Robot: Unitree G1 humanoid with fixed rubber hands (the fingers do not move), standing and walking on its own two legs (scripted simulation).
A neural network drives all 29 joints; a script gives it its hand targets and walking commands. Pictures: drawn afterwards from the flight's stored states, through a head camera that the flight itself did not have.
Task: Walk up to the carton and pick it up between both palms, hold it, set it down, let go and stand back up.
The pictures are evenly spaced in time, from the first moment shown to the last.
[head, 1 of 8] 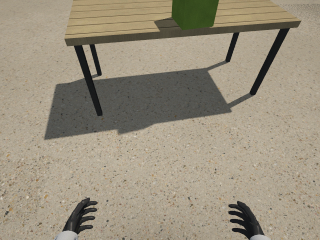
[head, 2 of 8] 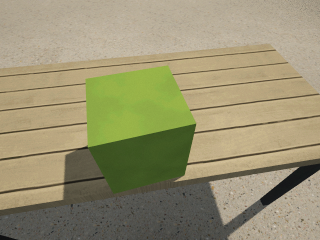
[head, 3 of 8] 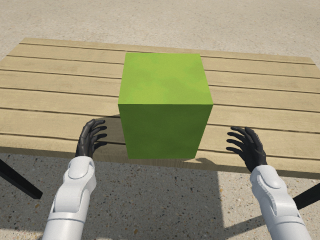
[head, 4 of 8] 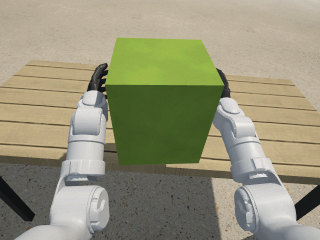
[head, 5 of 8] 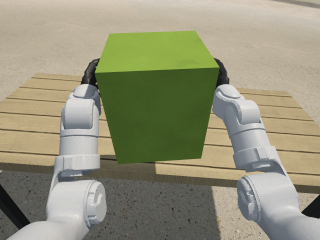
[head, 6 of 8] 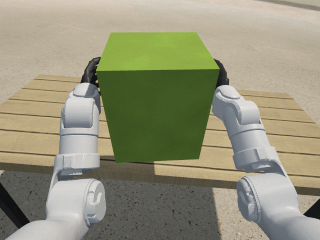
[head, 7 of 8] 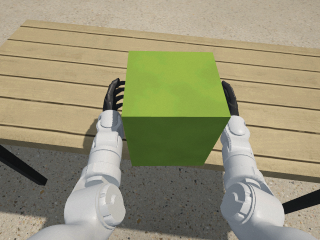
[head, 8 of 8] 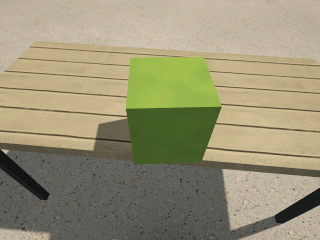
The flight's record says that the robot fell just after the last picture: no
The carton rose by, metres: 0.19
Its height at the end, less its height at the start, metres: +0.00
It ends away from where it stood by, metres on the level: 0.03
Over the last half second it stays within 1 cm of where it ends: yes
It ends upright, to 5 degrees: yes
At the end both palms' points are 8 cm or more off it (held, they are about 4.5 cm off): yes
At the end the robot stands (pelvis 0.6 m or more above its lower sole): yes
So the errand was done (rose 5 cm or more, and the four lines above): yes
